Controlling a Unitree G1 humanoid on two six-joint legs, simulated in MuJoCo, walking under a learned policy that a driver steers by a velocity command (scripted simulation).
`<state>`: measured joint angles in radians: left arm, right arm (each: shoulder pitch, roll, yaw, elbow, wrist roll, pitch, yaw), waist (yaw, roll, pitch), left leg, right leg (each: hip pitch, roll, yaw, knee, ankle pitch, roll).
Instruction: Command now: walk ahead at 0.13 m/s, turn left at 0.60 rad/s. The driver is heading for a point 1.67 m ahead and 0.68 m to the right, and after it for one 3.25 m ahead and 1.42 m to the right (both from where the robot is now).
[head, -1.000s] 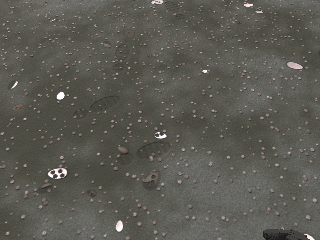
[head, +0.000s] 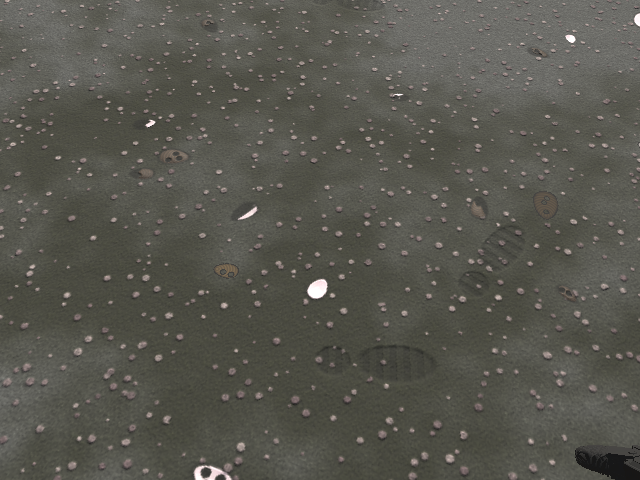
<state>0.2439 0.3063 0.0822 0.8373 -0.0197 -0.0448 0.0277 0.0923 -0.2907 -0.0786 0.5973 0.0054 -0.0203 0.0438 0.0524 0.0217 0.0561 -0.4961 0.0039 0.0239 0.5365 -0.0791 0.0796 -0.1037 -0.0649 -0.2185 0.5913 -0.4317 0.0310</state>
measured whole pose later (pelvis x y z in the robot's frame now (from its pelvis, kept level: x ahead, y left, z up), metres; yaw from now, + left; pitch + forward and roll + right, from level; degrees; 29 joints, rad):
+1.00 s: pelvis +0.10 -0.01 +0.03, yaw -24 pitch +2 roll +0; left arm 0.22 0.34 0.10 0.68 -0.02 0.01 0.01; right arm 0.28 -0.26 -0.08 0.75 -0.01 -0.06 -0.03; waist -0.03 -0.05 -0.02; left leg -0.14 0.01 0.06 0.33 -0.23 0.01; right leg -0.62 -0.03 0.07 1.09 -0.26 0.05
